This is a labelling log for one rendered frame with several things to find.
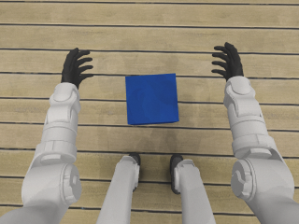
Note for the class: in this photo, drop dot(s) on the right robot thigh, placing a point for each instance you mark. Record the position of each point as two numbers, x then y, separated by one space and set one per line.
195 205

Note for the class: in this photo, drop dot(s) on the robot right hand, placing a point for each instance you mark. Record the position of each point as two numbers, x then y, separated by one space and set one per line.
233 66

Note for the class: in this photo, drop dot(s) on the robot right forearm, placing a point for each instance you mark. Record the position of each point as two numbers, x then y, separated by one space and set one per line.
250 136

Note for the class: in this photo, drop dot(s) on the robot right upper arm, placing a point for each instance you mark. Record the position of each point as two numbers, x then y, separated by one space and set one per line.
266 186

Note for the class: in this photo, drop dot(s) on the robot thigh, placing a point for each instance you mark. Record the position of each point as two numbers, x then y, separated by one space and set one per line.
195 205
116 208

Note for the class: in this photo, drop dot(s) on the robot left hand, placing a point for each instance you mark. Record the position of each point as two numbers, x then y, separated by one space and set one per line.
71 72

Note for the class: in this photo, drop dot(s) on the robot left upper arm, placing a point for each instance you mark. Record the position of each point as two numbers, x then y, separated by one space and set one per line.
47 193

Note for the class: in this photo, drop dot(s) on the robot left forearm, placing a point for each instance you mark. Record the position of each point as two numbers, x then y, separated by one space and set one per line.
60 130

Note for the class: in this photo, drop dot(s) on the carton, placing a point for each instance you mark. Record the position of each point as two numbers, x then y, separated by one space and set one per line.
151 99

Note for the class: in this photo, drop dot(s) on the left robot thigh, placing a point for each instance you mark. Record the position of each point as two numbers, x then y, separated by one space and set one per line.
116 208

